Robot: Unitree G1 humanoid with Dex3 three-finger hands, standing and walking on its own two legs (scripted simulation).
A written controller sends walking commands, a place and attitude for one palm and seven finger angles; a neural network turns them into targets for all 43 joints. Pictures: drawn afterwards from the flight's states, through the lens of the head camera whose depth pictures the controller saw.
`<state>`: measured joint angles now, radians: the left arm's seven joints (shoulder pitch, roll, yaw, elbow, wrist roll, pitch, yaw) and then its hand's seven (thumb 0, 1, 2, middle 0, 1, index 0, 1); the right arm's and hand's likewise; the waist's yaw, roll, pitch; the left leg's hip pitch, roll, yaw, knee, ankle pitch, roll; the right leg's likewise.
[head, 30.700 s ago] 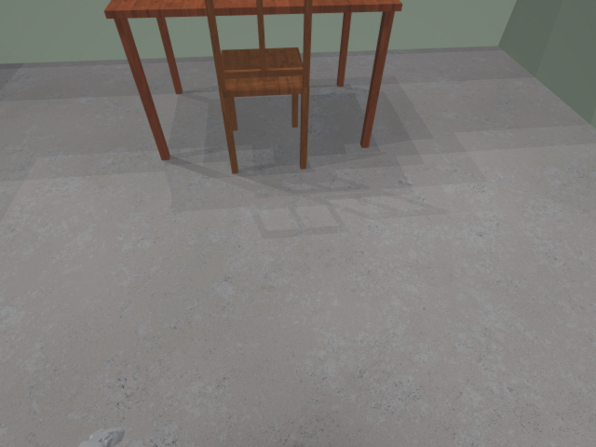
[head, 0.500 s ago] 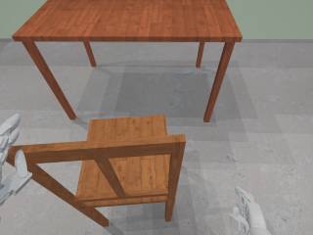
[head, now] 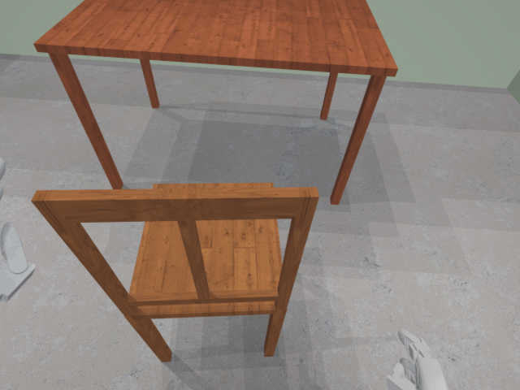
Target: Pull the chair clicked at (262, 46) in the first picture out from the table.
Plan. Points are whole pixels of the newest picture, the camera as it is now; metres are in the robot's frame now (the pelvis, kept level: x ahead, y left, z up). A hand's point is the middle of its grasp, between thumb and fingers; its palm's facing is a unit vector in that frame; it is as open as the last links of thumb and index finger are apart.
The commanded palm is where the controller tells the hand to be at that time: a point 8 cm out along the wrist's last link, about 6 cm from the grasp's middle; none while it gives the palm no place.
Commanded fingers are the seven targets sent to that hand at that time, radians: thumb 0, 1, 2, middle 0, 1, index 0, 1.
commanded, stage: step back with the hand held close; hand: left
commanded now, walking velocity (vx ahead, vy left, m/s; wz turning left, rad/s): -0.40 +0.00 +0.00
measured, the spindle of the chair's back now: (196, 263) +0.34 +0.15 -0.07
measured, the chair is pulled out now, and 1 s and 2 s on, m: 0.60 0.60 0.60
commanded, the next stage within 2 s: stop stepping back and stand still in 0.62 s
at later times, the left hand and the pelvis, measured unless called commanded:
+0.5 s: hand out of the picture +0.14 +0.28 +0.18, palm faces +0.46 -0.74 -0.49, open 7.4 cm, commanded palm +0.08 +0.30 +0.18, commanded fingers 0.00 0.90 0.90 -0.20 -0.30 -0.20 -0.30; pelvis -0.06 +0.00 +0.00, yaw +0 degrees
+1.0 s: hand out of the picture +0.05 +0.23 +0.15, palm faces +0.36 -0.79 -0.50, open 7.4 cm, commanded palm -0.01 +0.26 +0.18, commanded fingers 0.00 0.90 0.90 -0.20 -0.30 -0.20 -0.30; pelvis -0.17 -0.03 +0.00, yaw -3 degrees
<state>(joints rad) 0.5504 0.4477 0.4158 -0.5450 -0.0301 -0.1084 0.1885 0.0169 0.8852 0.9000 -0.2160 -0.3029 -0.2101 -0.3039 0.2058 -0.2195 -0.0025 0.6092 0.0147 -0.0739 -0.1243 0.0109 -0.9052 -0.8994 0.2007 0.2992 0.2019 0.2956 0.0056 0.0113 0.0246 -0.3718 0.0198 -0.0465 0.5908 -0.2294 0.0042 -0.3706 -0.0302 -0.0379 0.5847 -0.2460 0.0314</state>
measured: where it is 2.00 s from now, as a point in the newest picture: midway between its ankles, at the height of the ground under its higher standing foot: outside the picture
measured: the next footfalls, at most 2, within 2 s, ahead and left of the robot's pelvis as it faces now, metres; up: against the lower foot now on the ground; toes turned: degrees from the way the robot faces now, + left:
right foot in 0.04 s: +0.06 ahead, -0.15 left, +0.00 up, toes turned -2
right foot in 0.68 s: -0.14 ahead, -0.15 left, +0.00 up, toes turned -3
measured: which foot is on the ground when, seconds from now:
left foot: down 0.00-0.72, up 0.74-0.88, down 0.90-1.00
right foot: up 0.00-0.02, down 0.04-0.38, up 0.40-0.66, down 0.68-1.00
